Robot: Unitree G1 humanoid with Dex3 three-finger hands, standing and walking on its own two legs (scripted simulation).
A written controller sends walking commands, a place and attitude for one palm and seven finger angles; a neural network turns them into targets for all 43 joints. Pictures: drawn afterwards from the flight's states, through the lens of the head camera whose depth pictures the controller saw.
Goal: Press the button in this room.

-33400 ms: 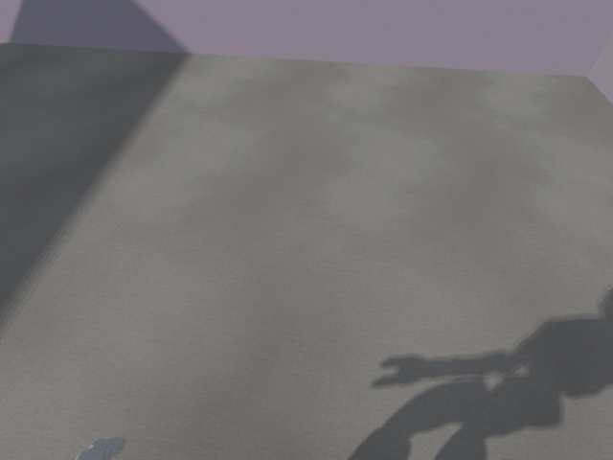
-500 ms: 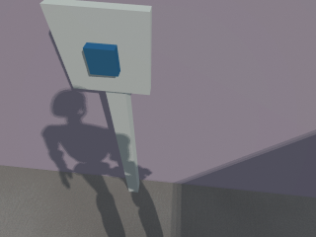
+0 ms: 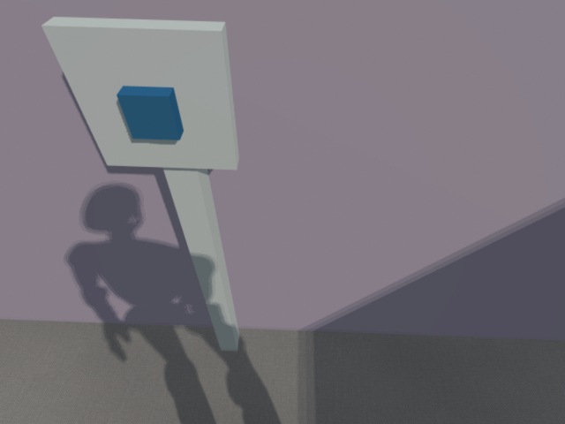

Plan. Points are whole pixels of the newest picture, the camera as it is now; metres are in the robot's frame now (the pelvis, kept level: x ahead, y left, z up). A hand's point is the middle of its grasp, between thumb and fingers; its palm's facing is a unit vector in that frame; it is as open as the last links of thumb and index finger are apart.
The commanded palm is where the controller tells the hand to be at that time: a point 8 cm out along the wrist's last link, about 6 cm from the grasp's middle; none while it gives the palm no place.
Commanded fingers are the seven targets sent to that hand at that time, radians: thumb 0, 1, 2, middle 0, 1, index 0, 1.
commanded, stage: come to a stop and stand still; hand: left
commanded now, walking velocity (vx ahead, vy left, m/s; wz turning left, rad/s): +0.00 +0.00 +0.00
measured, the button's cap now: (153, 112) +0.46 +0.21 +0.22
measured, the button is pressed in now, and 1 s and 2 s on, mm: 0 0 0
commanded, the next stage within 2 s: look again from close up in 0.26 s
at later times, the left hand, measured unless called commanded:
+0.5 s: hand out of the picture -0.01 +0.15 -0.18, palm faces +0.03 -0.98 -0.17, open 7.4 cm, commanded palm none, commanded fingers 0.00 0.90 0.90 -0.20 -0.30 -0.20 -0.30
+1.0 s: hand out of the picture +0.07 +0.19 -0.16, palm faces +0.14 -0.97 -0.21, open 7.3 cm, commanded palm +0.12 +0.23 -0.06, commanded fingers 0.00 0.90 0.90 -0.31 -0.42 -0.31 -0.42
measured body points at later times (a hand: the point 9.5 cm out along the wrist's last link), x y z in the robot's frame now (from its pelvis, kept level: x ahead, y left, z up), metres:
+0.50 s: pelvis +0.01 +0.00 -0.01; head +0.02 -0.01 +0.44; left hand -0.01 +0.20 -0.17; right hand +0.00 -0.22 -0.17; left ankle +0.03 +0.10 -0.74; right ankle -0.02 -0.11 -0.74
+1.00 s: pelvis +0.03 +0.00 -0.01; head +0.05 +0.01 +0.44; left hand +0.06 +0.24 -0.15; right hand +0.06 -0.23 -0.16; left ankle +0.03 +0.10 -0.74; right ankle -0.02 -0.11 -0.74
